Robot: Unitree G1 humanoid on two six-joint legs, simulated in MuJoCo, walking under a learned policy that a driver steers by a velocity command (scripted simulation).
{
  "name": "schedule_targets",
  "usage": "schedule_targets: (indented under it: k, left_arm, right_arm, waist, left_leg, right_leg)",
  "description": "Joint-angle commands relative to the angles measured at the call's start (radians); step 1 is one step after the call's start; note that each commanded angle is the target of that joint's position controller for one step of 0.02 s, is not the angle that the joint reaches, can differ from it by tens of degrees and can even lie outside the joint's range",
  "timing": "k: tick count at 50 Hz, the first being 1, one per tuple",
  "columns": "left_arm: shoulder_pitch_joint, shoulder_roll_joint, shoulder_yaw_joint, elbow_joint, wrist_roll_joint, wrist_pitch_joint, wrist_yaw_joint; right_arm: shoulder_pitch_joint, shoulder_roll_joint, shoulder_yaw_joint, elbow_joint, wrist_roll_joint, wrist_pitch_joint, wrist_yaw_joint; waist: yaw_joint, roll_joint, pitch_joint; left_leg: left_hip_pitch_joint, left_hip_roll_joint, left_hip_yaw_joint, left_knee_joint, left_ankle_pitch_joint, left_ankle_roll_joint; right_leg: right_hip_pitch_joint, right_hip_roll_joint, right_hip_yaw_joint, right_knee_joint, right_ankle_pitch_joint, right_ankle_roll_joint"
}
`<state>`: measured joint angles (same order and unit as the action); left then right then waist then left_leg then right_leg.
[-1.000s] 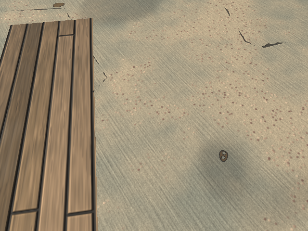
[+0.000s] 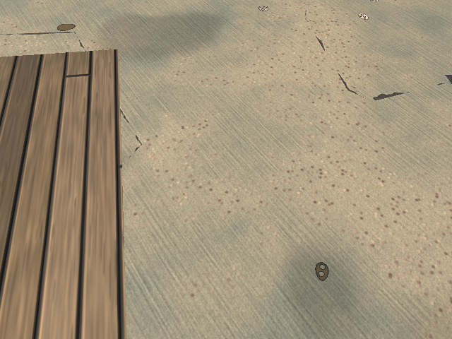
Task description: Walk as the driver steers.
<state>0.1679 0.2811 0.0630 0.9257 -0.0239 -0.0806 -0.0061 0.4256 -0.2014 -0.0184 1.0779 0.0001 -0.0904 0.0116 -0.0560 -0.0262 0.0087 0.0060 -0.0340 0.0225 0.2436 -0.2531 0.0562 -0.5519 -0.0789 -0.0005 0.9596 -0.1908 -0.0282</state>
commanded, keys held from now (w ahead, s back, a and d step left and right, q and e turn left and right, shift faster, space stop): w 1.00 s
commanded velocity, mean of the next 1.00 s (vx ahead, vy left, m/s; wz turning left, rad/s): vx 0.48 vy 0.00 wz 0.00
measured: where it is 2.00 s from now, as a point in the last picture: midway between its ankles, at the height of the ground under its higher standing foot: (235, 179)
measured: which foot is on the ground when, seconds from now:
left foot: down 0.00-0.26, up 0.28-0.78, down 0.80-1.00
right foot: up 0.00-0.24, down 0.26-0.82, up 0.84-1.00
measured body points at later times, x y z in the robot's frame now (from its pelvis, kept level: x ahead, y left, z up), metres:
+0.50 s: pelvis +0.28 -0.07 +0.00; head +0.29 -0.07 +0.45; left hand +0.30 +0.20 -0.14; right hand +0.39 -0.34 -0.13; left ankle +0.34 +0.10 -0.67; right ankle +0.28 -0.14 -0.75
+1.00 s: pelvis +0.57 +0.01 +0.00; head +0.59 +0.02 +0.45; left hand +0.65 +0.28 -0.14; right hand +0.63 -0.26 -0.13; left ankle +0.59 +0.09 -0.75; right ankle +0.58 -0.16 -0.67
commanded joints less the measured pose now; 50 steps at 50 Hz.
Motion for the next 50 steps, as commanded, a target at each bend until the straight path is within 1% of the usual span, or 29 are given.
schedule_targets:
  k: [1, 5, 8, 10, 11, 12, 13, 14, 15, 16, 17, 18, 20, 22, 26, 30, 34, 37, 38, 39, 40, 41, 42, 43, 44, 45, 46, 48, 50]
  left_arm:
    - [-0.171, 0.002, -0.009, -0.105, 0.004, -0.010, -0.008]
    - [-0.286, 0.007, -0.020, -0.144, -0.004, -0.011, -0.022]
    - [-0.315, 0.031, -0.017, -0.168, -0.007, -0.018, -0.036]
    - [-0.252, 0.071, 0.000, -0.159, -0.006, -0.022, -0.039]
    - [-0.156, 0.102, 0.018, -0.134, -0.005, -0.021, -0.036]
    - [0.016, 0.139, 0.042, -0.079, -0.008, -0.016, -0.028]
    - [0.201, 0.198, 0.060, -0.037, 0.002, -0.010, -0.017]
    - [0.277, 0.264, 0.070, -0.008, 0.013, -0.008, -0.024]
    - [0.238, 0.161, 0.041, -0.008, 0.006, -0.012, -0.027]
    - [0.128, 0.122, 0.027, -0.025, 0.006, -0.020, -0.025]
    - [0.038, 0.097, 0.017, -0.044, 0.012, -0.028, -0.027]
    - [-0.010, 0.068, 0.009, -0.049, 0.023, -0.034, -0.031]
    - [-0.028, 0.036, -0.001, -0.036, 0.033, -0.040, -0.037]
    - [0.004, 0.055, 0.000, -0.012, 0.025, -0.043, -0.032]
    - [0.081, 0.106, 0.009, 0.015, 0.025, -0.037, -0.002]
    - [0.162, 0.123, 0.008, 0.040, 0.013, -0.028, 0.010]
    - [0.242, 0.128, 0.012, 0.079, 0.005, -0.007, 0.013]
    - [0.237, 0.148, 0.022, 0.084, 0.005, 0.012, 0.017]
    - [0.216, 0.157, 0.024, 0.078, 0.007, 0.018, 0.017]
    - [0.198, 0.146, 0.020, 0.071, 0.010, 0.024, 0.017]
    - [0.199, 0.112, 0.003, 0.050, 0.024, 0.025, 0.017]
    - [0.313, -0.006, -0.031, 0.038, 0.026, 0.006, 0.006]
    - [0.297, 0.024, -0.029, 0.055, 0.014, -0.021, 0.001]
    - [0.207, 0.115, -0.004, 0.028, -0.017, -0.038, -0.004]
    - [0.143, 0.123, -0.002, 0.013, -0.024, -0.046, -0.001]
    - [0.108, 0.112, 0.002, 0.008, -0.012, -0.044, 0.006]
    - [0.113, 0.100, 0.009, 0.012, -0.001, -0.031, 0.012]
    - [0.145, 0.048, 0.003, 0.021, 0.006, -0.006, 0.012]
    - [0.106, 0.044, 0.005, 0.004, 0.012, 0.006, 0.016]
  right_arm:
    - [0.026, -0.169, -0.024, -0.039, -0.004, 0.004, -0.021]
    - [0.073, -0.181, -0.029, -0.030, 0.006, 0.006, -0.029]
    - [0.074, -0.186, -0.039, -0.024, 0.017, 0.012, -0.032]
    - [0.047, -0.208, -0.049, -0.036, 0.013, 0.020, -0.032]
    - [0.033, -0.217, -0.053, -0.042, 0.008, 0.028, -0.032]
    - [0.023, -0.204, -0.049, -0.052, 0.001, 0.037, -0.032]
    - [0.031, -0.174, -0.034, -0.076, -0.013, 0.040, -0.030]
    - [0.172, -0.004, 0.011, -0.082, -0.006, 0.018, -0.015]
    - [0.090, -0.103, -0.010, -0.080, 0.023, -0.013, -0.010]
    - [-0.022, -0.172, -0.031, -0.125, 0.052, -0.033, -0.008]
    - [-0.079, -0.180, -0.033, -0.139, 0.051, -0.042, -0.015]
    - [-0.100, -0.175, -0.042, -0.139, 0.036, -0.039, -0.022]
    - [-0.055, -0.131, -0.044, -0.132, 0.024, -0.014, -0.025]
    - [-0.074, -0.111, -0.045, -0.144, 0.020, 0.006, -0.027]
    - [-0.249, -0.126, -0.050, -0.212, 0.004, 0.010, -0.026]
    - [-0.402, -0.102, -0.037, -0.253, 0.010, -0.002, -0.010]
    - [-0.506, -0.111, -0.030, -0.299, 0.020, -0.008, 0.012]
    - [-0.487, -0.146, -0.039, -0.313, 0.022, -0.016, 0.027]
    - [-0.426, -0.170, -0.050, -0.301, 0.022, -0.018, 0.027]
    - [-0.284, -0.206, -0.072, -0.258, 0.021, -0.018, 0.023]
    - [-0.090, -0.268, -0.096, -0.208, 0.012, -0.016, 0.015]
    - [0.029, -0.363, -0.120, -0.179, -0.003, -0.007, 0.011]
    - [0.028, -0.284, -0.094, -0.179, 0.004, -0.005, 0.015]
    - [-0.059, -0.230, -0.075, -0.191, 0.010, -0.009, 0.014]
    - [-0.147, -0.200, -0.066, -0.214, 0.007, -0.011, 0.013]
    - [-0.206, -0.174, -0.058, -0.221, -0.001, -0.013, 0.017]
    - [-0.235, -0.144, -0.049, -0.223, -0.009, -0.018, 0.020]
    - [-0.228, -0.143, -0.049, -0.210, -0.009, -0.023, 0.024]
    - [-0.197, -0.172, -0.055, -0.191, -0.006, -0.026, 0.015]
  waist:
    - [-0.014, 0.099, 0.106]
    - [-0.033, 0.116, 0.144]
    - [-0.005, 0.114, 0.148]
    - [0.051, 0.131, 0.082]
    - [0.106, 0.148, 0.010]
    - [0.186, 0.142, -0.092]
    - [0.243, 0.056, -0.224]
    - [0.154, -0.240, -0.396]
    - [0.187, -0.164, -0.334]
    - [0.158, -0.135, -0.152]
    - [0.124, -0.036, -0.082]
    - [0.090, -0.004, -0.034]
    - [0.036, -0.038, -0.028]
    - [0.024, -0.035, 0.008]
    - [0.059, -0.010, 0.061]
    - [0.110, -0.008, 0.071]
    - [0.137, -0.007, 0.091]
    - [0.099, -0.032, 0.060]
    - [0.059, -0.050, 0.019]
    - [-0.014, -0.045, -0.066]
    - [-0.085, -0.002, -0.209]
    - [-0.050, 0.233, -0.354]
    - [-0.061, 0.255, -0.396]
    - [-0.047, 0.202, -0.241]
    - [-0.019, 0.135, -0.143]
    - [0.009, 0.086, -0.073]
    - [0.042, 0.093, -0.044]
    - [0.070, 0.107, -0.034]
    - [0.075, 0.093, -0.006]
  left_leg:
    - [0.010, 0.234, -0.161, -0.134, 0.316, 0.123]
    - [-0.044, 0.238, -0.112, -0.172, 0.283, 0.124]
    - [0.041, 0.282, -0.098, -0.136, 0.368, 0.110]
    - [0.096, 0.295, -0.080, -0.033, 0.632, 0.089]
    - [0.099, 0.283, -0.061, 0.089, 0.817, 0.075]
    - [0.042, 0.239, -0.031, 0.287, 0.886, 0.048]
    - [-0.190, 0.190, -0.013, 0.591, 0.614, 0.022]
    - [-0.549, -0.023, -0.036, 0.969, -0.174, -0.042]
    - [-0.661, -0.001, -0.166, 1.102, -0.301, -0.019]
    - [-0.737, 0.053, -0.142, 1.126, -0.224, 0.004]
    - [-0.691, 0.110, -0.125, 1.079, -0.124, 0.011]
    - [-0.641, 0.145, -0.111, 1.018, -0.064, 0.007]
    - [-0.535, 0.181, -0.115, 0.946, -0.021, 0.001]
    - [-0.544, 0.194, -0.096, 0.877, -0.008, -0.016]
    - [-0.676, 0.201, -0.081, 0.638, 0.203, -0.056]
    - [-0.615, 0.147, -0.027, 0.395, 0.378, -0.060]
    - [-0.656, 0.128, -0.035, 0.297, 0.332, -0.041]
    - [-0.602, 0.105, -0.026, 0.256, 0.214, -0.003]
    - [-0.501, 0.075, 0.000, 0.247, 0.182, 0.014]
    - [-0.310, 0.043, 0.027, 0.230, 0.189, 0.041]
    - [-0.005, 0.134, -0.069, 0.273, 0.209, 0.094]
    - [0.381, 0.382, -0.529, 0.206, 0.027, 0.252]
    - [0.415, 0.431, -0.762, 0.066, -0.052, 0.276]
    - [0.292, 0.399, -0.622, 0.052, -0.064, 0.223]
    - [0.140, 0.360, -0.479, 0.029, 0.014, 0.192]
    - [0.003, 0.321, -0.382, -0.007, 0.098, 0.177]
    - [-0.084, 0.281, -0.306, -0.040, 0.157, 0.156]
    - [-0.162, 0.259, -0.243, -0.087, 0.219, 0.166]
    - [-0.178, 0.254, -0.195, -0.117, 0.274, 0.180]
  right_leg:
    - [-0.169, -0.008, -0.015, -0.179, 0.106, 0.033]
    - [-0.068, 0.027, -0.042, -0.357, 0.224, 0.027]
    - [-0.053, 0.029, -0.019, -0.420, 0.211, -0.012]
    - [0.060, 0.063, -0.036, -0.430, 0.159, -0.045]
    - [0.191, 0.096, -0.058, -0.421, 0.132, -0.067]
    - [0.406, 0.117, -0.071, -0.428, 0.131, -0.095]
    - [0.721, -0.051, 0.128, -0.406, 0.061, -0.155]
    - [1.018, -0.307, 0.662, -0.560, -0.223, -0.337]
    - [0.951, -0.288, 0.783, -0.699, -0.338, -0.308]
    - [0.794, -0.260, 0.624, -0.719, -0.280, -0.256]
    - [0.635, -0.226, 0.493, -0.743, -0.147, -0.231]
    - [0.508, -0.188, 0.383, -0.763, -0.019, -0.214]
    - [0.391, -0.138, 0.270, -0.810, 0.057, -0.203]
    - [0.329, -0.129, 0.211, -0.851, 0.087, -0.218]
    - [0.360, -0.121, 0.154, -0.889, 0.127, -0.215]
    - [0.391, -0.086, 0.073, -0.883, 0.164, -0.177]
    - [0.548, -0.143, 0.078, -0.823, 0.199, -0.170]
    - [0.646, -0.184, 0.088, -0.733, 0.352, -0.145]
    - [0.650, -0.175, 0.075, -0.658, 0.514, -0.132]
    - [0.619, -0.130, 0.039, -0.495, 0.650, -0.109]
    - [0.457, -0.076, 0.000, -0.237, 0.534, -0.079]
    - [0.037, 0.101, -0.048, 0.160, 0.089, 0.001]
    - [-0.102, 0.133, 0.100, 0.314, -0.375, -0.006]
    - [-0.190, 0.070, 0.120, 0.376, -0.332, -0.026]
    - [-0.180, 0.012, 0.089, 0.342, -0.237, -0.035]
    - [-0.144, -0.025, 0.071, 0.273, -0.163, -0.031]
    - [-0.082, -0.055, 0.075, 0.217, -0.113, -0.029]
    - [-0.018, -0.067, 0.066, 0.164, -0.074, -0.015]
    - [-0.060, -0.074, 0.057, 0.089, -0.014, 0.003]
Keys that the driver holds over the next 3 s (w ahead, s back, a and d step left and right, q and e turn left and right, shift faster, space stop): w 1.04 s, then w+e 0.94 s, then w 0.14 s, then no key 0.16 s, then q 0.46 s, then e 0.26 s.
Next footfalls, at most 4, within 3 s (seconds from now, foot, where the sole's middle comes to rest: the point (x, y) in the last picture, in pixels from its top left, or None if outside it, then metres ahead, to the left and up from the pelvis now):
0.26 right None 0.32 -0.15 -0.78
0.80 left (185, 302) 0.63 0.09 -0.78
1.34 right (253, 220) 0.94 -0.15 -0.78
1.84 left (216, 154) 1.26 -0.03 -0.78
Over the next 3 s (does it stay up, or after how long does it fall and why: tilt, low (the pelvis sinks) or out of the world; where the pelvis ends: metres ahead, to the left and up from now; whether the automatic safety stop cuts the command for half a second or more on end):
stays up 1.35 -0.20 -0.01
